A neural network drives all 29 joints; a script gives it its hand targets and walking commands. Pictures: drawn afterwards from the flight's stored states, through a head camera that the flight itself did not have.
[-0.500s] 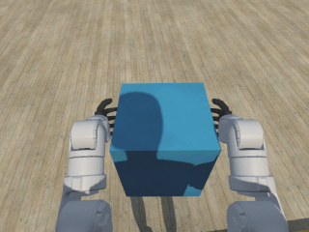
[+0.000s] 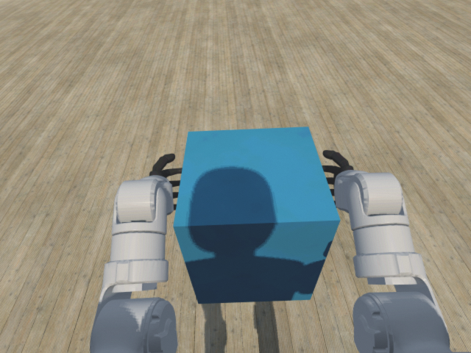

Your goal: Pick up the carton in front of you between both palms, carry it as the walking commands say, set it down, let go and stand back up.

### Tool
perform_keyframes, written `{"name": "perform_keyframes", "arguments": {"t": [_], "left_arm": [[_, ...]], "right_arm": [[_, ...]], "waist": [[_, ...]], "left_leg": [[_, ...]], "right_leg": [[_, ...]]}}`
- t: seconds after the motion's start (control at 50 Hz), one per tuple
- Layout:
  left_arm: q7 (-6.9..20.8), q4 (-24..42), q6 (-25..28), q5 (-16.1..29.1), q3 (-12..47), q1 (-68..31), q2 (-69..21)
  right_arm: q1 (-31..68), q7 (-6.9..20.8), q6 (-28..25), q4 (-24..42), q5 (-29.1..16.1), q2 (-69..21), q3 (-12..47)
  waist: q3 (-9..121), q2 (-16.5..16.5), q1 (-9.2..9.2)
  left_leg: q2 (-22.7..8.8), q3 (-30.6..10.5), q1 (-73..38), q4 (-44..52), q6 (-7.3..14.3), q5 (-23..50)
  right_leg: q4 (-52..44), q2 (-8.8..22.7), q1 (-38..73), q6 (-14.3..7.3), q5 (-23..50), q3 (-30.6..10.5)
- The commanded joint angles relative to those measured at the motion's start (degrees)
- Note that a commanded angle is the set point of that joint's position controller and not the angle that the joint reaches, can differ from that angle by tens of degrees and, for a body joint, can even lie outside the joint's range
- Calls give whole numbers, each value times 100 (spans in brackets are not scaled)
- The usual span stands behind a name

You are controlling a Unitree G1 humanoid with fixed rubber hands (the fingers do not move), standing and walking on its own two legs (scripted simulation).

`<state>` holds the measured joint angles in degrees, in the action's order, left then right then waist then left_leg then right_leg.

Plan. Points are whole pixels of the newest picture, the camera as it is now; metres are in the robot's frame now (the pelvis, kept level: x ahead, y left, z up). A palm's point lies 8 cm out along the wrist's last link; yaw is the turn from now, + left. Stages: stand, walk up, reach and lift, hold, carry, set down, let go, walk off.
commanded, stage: carry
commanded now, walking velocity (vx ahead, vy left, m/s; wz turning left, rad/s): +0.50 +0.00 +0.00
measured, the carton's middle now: (251, 218) +0.35 -0.01 +0.05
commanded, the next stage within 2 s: none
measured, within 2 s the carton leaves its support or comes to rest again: neither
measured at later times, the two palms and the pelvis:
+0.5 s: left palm (181, 104) +0.68 +0.15 +0.10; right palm (303, 100) +0.65 -0.15 +0.10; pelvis +0.31 +0.01 +0.00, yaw -2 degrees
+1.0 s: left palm (204, 70) +0.90 +0.11 +0.08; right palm (301, 65) +0.90 -0.19 +0.07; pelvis +0.63 -0.05 +0.00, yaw +1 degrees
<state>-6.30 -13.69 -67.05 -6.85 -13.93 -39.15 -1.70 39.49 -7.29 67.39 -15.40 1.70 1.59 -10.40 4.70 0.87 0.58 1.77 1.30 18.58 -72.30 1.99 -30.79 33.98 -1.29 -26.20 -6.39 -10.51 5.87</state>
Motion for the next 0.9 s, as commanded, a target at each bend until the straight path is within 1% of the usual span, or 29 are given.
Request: {"name": "perform_keyframes", "arguments": {"t": [0.0, 0.02, 0.04, 0.06, 0.08, 0.12, 0.18, 0.24, 0.28, 0.3, 0.32, 0.34, 0.36, 0.38, 0.4, 0.42, 0.44, 0.46, 0.48, 0.5, 0.52, 0.54, 0.6, 0.66, 0.72, 0.76, 0.82, 0.86, 0.88], "left_arm": [[1483, 526, 80, 2582, 3296, -3864, -6201], [1490, 785, 111, 2778, 3462, -4155, -6446], [1487, 998, 145, 2960, 3583, -4275, -6609], [1473, 1183, 186, 3070, 3677, -4303, -6688], [1462, 1311, 221, 3138, 3782, -4252, -6752], [1459, 1427, 296, 3182, 3942, -4008, -6804], [1487, 1519, 410, 3179, 4162, -3687, -6791], [1498, 1691, 500, 3187, 4394, -3539, -6666], [1490, 1793, 523, 3198, 4520, -3447, -6536], [1475, 1845, 526, 3193, 4557, -3393, -6444], [1452, 1902, 521, 3189, 4573, -3362, -6347], [1423, 1951, 504, 3167, 4576, -3304, -6227], [1396, 1955, 465, 3128, 4569, -3242, -6115], [1379, 1926, 421, 3067, 4565, -3219, -6003], [1370, 1878, 369, 2989, 4519, -3206, -5853], [1357, 1629, 263, 2939, 4411, -3003, -5936], [1334, 1563, 210, 2811, 4304, -2878, -5697], [1323, 1610, 184, 2779, 4296, -2995, -5809], [1302, 1644, 169, 2729, 4224, -3084, -5913], [1275, 1661, 147, 2664, 4167, -3081, -5965], [1247, 1668, 125, 2579, 4123, -2957, -6017], [1223, 1690, 105, 2484, 4101, -2804, -6063], [1179, 1732, 41, 2207, 4077, -2208, -6164], [1187, 1866, -13, 2008, 4178, -1591, -6251], [1257, 2240, -56, 2030, 4454, -1278, -6296], [1330, 2416, -89, 2131, 4643, -1059, -6266], [1473, 2580, -133, 2273, 4838, -673, -6201], [1556, 2667, -152, 2322, 4866, -366, -6106], [1590, 2747, -159, 2345, 4880, -192, -6071]], "right_arm": [[4388, 1381, -125, 989, -2363, -6885, 3323], [4491, 1318, -159, 1184, -2401, -6959, 3375], [4381, 1257, -194, 1304, -2409, -7008, 3420], [4222, 1200, -238, 1402, -2379, -7056, 3450], [4027, 1150, -283, 1444, -2321, -7068, 3461], [3641, 1084, -376, 1497, -2170, -7033, 3513], [3255, 1066, -509, 1537, -1987, -6928, 3664], [3099, 1069, -604, 1706, -1883, -6748, 3838], [3040, 1062, -626, 1873, -1851, -6550, 3921], [3029, 1063, -613, 1981, -1858, -6442, 3957], [3058, 1067, -589, 2107, -1881, -6325, 4008], [3092, 1073, -554, 2208, -1914, -6208, 4040], [3024, 1085, -513, 2218, -1925, -6096, 4031], [2922, 1105, -471, 2196, -1911, -5970, 3988], [2757, 1144, -418, 2137, -1917, -5839, 3912], [2729, 1170, -379, 1891, -1806, -5635, 3788], [2476, 1220, -327, 1686, -1953, -5828, 3850], [2705, 1284, -314, 1888, -2086, -5972, 3905], [3018, 1349, -281, 2029, -2251, -6192, 3975], [3284, 1408, -252, 2181, -2401, -6379, 4044], [3430, 1454, -216, 2290, -2495, -6509, 4075], [3457, 1495, -173, 2367, -2544, -6600, 4092], [3018, 1605, -21, 2489, -2484, -6655, 4005], [2232, 1716, 99, 2469, -2246, -6628, 3925], [1508, 1767, 132, 2551, -1951, -6471, 3954], [1065, 1776, 122, 2621, -1822, -6342, 3992], [421, 1750, 93, 2752, -1603, -6179, 4060], [30, 1737, 78, 2818, -1523, -6243, 4129], [-118, 1739, 68, 2909, -1531, -6266, 4152]], "waist": [[2180, -1014, -382], [2133, -789, -296], [2081, -580, -258], [2165, -550, -249], [2239, -592, -270], [2347, -650, -338], [2353, -584, -444], [2158, -548, -515], [1994, -595, -507], [1928, -637, -482], [1908, -687, -452], [2040, -848, -312], [2318, -933, -40], [2646, -730, 318], [2966, -40, 398], [3685, 1359, 191], [3757, 1210, 282], [3210, 981, 294], [2825, 344, 211], [2531, 182, 143], [2451, 168, 90], [2408, 196, 57], [2255, 422, 50], [2038, 637, 44], [1644, 753, 42], [1368, 819, 48], [993, 887, 72], [974, 952, 53], [1123, 940, -10]], "left_leg": [[-296, -302, 2818, -670, 38, 678], [-449, -323, 2666, -560, 21, 840], [-532, -329, 2467, -225, -51, 974], [-523, -211, 2395, -64, -118, 1031], [-543, -168, 2551, 104, -149, 1082], [-548, -34, 2910, 392, -148, 1175], [-511, 127, 3314, 965, -101, 1587], [-347, 339, 3002, 2150, -9, 2301], [-164, 606, 2505, 3162, 46, 2774], [-59, 778, 2146, 3692, 75, 3022], [80, 907, 1534, 4141, 151, 3217], [172, 982, 789, 4411, 231, 3359], [224, 1056, -196, 4760, 298, 3526], [29, 993, -1508, 4946, 332, 3760], [-1143, -375, -2945, 4433, 449, 4849], [-2720, -2932, -4750, 4289, 1699, 5355], [-2470, -3346, -4747, 4800, 1821, 4123], [-2231, -2808, -4327, 4938, 1576, 3888], [-2072, -2326, -3813, 5042, 1287, 4172], [-1971, -1983, -3310, 5219, 1086, 4348], [-1892, -1725, -2945, 5398, 915, 4128], [-1837, -1547, -2787, 5515, 828, 4057], [-1759, -1032, -2828, 5723, 794, 4491], [-1589, -591, -3053, 5767, 661, 4940], [-1441, -225, -3027, 5827, 575, 5014], [-1402, -37, -2960, 5883, 556, 4998], [-1371, 244, -2887, 5815, 472, 5347], [-1390, 440, -2692, 5495, 326, 6037], [-1363, 613, -2525, 5011, 216, 6308]], "right_leg": [[-1080, 2022, 3510, -808, 472, -3249], [-1053, 1929, 3108, -741, 872, -2968], [-1166, 1758, 2712, -703, 785, -2582], [-1181, 1617, 2631, -679, 726, -2376], [-1085, 1563, 2789, -720, 1090, -2220], [-879, 1453, 3229, -712, 2039, -1970], [-716, 1356, 3785, -597, 3259, -1727], [-678, 1108, 3827, -436, 3890, -1364], [-684, 997, 3839, -307, 4242, -1080], [-736, 973, 3832, -222, 4410, -932], [-646, 962, 3668, -113, 4850, -753], [-351, 996, 3550, 13, 5302, -651], [276, 988, 3371, 171, 5494, -414], [1216, 895, 2761, 323, 4855, -144], [2207, 702, 1437, 484, 2216, -144], [3936, -155, -622, 785, -1926, -482], [4551, -191, -1202, 614, -2042, -761], [4473, 13, -1605, 530, -1814, -760], [4025, 214, -1608, 524, -1457, -741], [3581, 342, -1431, 550, -1194, -676], [3176, 443, -1132, 595, -992, -667], [2831, 453, -954, 647, -951, -574], [1922, 428, -967, 790, -807, -262], [1260, 440, -1219, 870, -243, -6], [629, 446, -1294, 876, 255, 174], [240, 426, -1231, 846, 547, 289], [-398, 345, -938, 733, 875, 472], [-720, 215, -199, 595, 948, 673], [-895, 68, 475, 552, 898, 854]]}}
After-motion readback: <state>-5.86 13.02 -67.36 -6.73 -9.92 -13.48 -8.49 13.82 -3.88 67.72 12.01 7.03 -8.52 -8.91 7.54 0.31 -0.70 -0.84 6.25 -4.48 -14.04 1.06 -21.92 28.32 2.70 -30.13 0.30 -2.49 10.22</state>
